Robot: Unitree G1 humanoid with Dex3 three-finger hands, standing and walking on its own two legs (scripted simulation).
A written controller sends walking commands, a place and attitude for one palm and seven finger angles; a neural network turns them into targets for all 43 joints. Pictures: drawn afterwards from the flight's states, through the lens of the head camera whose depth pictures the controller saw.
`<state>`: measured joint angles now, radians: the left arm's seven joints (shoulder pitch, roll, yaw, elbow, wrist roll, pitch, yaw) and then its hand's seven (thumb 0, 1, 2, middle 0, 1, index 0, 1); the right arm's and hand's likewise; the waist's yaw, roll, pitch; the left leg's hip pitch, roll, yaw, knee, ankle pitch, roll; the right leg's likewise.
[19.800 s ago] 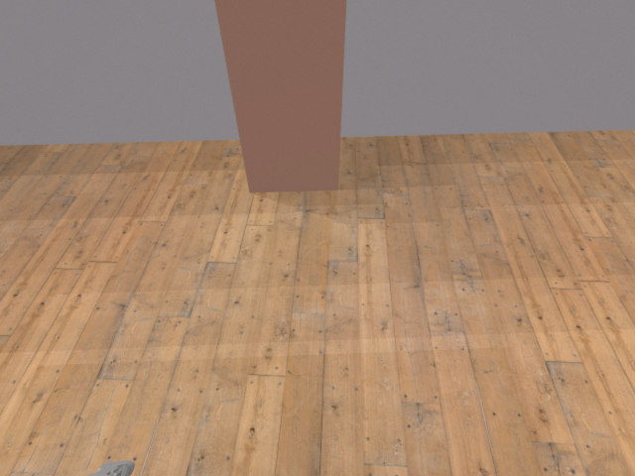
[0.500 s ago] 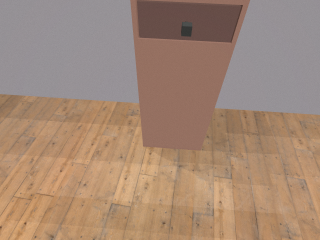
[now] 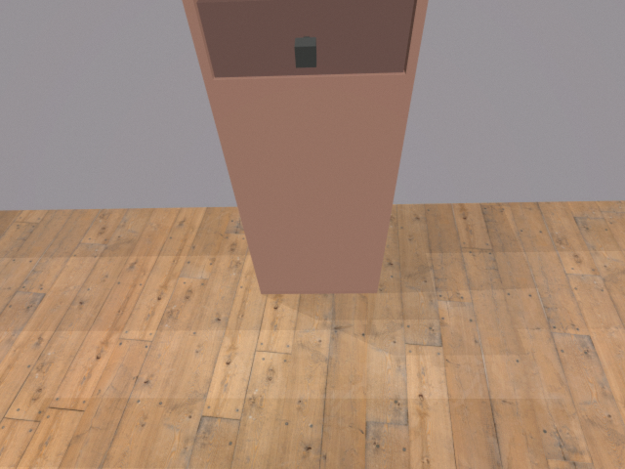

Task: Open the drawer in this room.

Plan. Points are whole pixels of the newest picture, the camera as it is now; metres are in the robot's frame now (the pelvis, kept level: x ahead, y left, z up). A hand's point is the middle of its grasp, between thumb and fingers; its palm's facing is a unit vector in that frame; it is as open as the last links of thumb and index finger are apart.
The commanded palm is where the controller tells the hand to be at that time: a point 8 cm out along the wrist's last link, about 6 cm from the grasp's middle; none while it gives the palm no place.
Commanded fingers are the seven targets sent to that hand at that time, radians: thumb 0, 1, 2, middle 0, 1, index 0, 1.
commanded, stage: take the last steps up to it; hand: left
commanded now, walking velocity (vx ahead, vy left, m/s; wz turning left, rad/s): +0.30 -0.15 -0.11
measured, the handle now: (306, 48) +0.78 +0.06 +0.17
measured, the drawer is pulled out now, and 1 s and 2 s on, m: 0.00 0.00 0.00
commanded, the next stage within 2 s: come to a stop and stand still in 0.50 s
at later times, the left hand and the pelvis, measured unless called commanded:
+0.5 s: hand out of the picture +0.13 +0.13 -0.18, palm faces +0.00 -0.99 -0.12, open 7.4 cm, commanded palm none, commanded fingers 0.00 0.90 0.90 -0.20 -0.30 -0.20 -0.30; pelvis +0.19 -0.03 +0.00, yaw -4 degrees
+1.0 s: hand (292, 324) +0.38 +0.07 -0.15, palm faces -0.04 -0.96 -0.26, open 7.4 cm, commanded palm none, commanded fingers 0.00 0.90 0.90 -0.20 -0.30 -0.20 -0.30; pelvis +0.26 -0.10 +0.01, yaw -2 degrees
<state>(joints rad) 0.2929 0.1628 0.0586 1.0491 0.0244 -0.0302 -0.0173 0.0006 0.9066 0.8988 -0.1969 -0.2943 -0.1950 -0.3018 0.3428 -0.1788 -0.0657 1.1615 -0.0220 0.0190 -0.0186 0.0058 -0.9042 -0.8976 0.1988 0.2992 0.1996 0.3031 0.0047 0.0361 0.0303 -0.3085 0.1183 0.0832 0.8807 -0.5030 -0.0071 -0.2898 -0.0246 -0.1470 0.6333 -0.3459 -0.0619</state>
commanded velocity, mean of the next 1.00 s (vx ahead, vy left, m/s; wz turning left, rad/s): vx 0.04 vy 0.00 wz -0.02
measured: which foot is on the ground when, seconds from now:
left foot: up 0.00-0.38, down 0.40-0.78, up 0.80-1.00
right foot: down 0.00-0.40, up 0.42-0.74, down 0.76-1.00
